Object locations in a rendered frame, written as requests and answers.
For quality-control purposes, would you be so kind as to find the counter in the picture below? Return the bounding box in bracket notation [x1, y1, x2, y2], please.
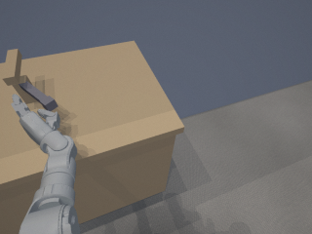
[0, 41, 185, 234]

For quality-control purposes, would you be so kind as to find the robot left forearm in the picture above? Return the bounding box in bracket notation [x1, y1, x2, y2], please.
[19, 130, 78, 234]

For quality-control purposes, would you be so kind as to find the left robot hand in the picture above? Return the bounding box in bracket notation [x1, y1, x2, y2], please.
[11, 94, 60, 145]

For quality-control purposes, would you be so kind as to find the tap lever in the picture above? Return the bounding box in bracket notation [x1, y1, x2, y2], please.
[19, 81, 58, 111]

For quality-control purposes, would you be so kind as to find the robot left upper arm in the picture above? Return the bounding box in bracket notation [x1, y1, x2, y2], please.
[20, 204, 81, 234]

